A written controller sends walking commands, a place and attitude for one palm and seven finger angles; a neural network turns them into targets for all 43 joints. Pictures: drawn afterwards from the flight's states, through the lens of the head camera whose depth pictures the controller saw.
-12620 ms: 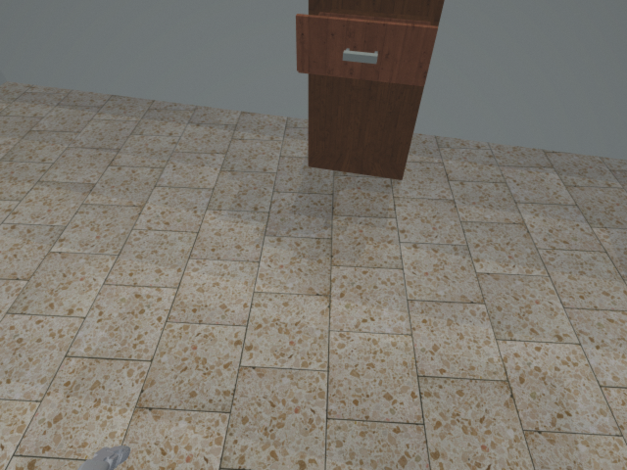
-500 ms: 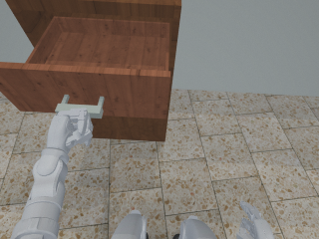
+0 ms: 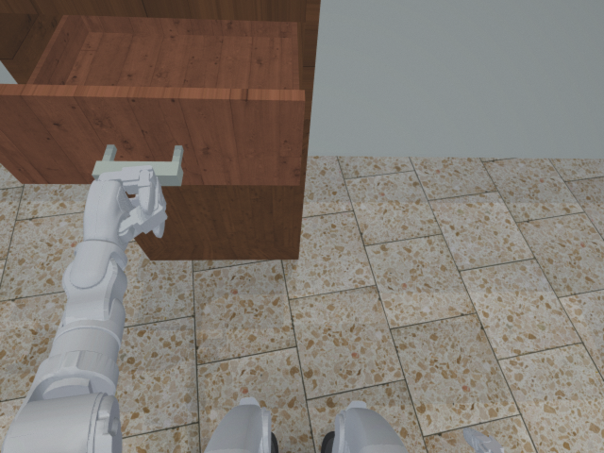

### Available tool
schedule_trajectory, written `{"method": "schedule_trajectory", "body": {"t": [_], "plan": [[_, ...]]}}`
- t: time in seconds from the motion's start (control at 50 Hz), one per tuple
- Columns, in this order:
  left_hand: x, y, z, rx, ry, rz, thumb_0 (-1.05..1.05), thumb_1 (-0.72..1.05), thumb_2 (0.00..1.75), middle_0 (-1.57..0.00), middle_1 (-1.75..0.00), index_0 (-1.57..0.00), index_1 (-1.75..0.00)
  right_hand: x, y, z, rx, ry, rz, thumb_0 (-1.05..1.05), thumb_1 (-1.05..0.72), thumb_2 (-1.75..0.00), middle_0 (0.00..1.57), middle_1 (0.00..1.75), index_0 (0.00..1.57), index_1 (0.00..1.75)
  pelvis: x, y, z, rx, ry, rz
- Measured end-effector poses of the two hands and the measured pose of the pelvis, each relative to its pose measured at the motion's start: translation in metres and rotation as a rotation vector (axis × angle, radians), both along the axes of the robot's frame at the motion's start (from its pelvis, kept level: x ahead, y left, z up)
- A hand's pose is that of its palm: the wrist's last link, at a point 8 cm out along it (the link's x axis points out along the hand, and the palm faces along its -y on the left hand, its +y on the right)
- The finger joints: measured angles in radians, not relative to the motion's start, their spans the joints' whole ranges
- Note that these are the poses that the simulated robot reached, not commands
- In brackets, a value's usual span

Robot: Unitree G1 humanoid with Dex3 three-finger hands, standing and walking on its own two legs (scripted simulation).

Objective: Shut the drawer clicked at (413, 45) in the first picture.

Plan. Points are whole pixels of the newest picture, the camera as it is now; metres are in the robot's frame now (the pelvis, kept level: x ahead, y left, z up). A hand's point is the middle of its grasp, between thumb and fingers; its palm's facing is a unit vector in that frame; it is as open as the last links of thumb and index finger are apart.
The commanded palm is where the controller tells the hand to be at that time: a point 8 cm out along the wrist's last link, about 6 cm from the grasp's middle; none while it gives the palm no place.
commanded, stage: push the drawer shut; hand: left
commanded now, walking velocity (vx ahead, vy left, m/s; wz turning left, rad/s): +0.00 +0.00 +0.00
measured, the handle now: (142, 162) +0.49 +0.23 +0.05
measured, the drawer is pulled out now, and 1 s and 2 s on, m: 0.16 0.05 0.00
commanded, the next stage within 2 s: pull the fist back off the drawer in 1.68 s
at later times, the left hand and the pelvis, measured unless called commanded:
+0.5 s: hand (166, 176) +0.47 +0.20 +0.04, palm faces +0.02 -1.00 -0.05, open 2.7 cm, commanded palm +0.47 +0.23 +0.05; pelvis +0.00 +0.00 -0.01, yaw +0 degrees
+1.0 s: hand (170, 143) +0.53 +0.20 +0.05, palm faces +0.02 -1.00 -0.04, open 2.9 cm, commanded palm +0.53 +0.23 +0.05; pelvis +0.00 +0.00 -0.02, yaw -2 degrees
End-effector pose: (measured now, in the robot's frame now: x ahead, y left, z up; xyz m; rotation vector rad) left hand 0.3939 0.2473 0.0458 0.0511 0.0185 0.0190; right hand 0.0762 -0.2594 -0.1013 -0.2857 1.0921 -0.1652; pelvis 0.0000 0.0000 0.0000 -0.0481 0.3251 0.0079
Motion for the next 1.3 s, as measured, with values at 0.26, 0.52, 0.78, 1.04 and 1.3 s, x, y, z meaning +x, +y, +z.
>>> {"method": "schedule_trajectory", "body": {"t": [0.26,0.52,0.78,1.04,1.3], "plan": [[0.024,0.000,-0.001,0.000,-0.007,0.005,-0.07,0.78,0.94,-1.40,-1.60,-1.40,-1.60,-0.001,0.000,-0.004,0.001,0.048,-0.009,0.00,-0.91,-0.90,0.20,0.30,0.20,0.30,0.003,-0.001,-0.003,-0.001,0.016,-0.002],[0.057,0.001,0.000,-0.002,0.001,0.005,-0.07,0.77,0.95,-1.40,-1.60,-1.40,-1.60,-0.026,-0.009,-0.011,-0.022,0.127,-0.032,0.00,-0.91,-0.90,0.20,0.30,0.20,0.30,-0.001,-0.005,-0.010,-0.010,0.056,-0.001],[0.086,0.002,0.003,-0.010,0.006,0.002,-0.03,0.78,0.94,-1.40,-1.60,-1.40,-1.60,-0.064,-0.011,-0.010,-0.031,0.217,-0.090,0.00,-0.91,-0.90,0.20,0.30,0.20,0.30,-0.002,-0.005,-0.014,-0.020,0.085,-0.013],[0.115,0.005,0.004,-0.015,0.009,0.002,-0.02,0.75,0.92,-1.40,-1.60,-1.40,-1.60,-0.088,-0.006,-0.008,-0.046,0.287,-0.116,0.00,-0.91,-0.90,0.20,0.30,0.20,0.30,-0.003,-0.001,-0.019,-0.035,0.122,-0.017],[0.143,0.005,0.006,-0.016,0.019,0.012,0.00,0.75,0.93,-1.40,-1.60,-1.40,-1.60,-0.107,0.003,-0.007,-0.053,0.357,-0.127,0.00,-0.91,-0.90,0.20,0.30,0.20,0.30,-0.003,0.004,-0.024,-0.049,0.159,-0.012]]}}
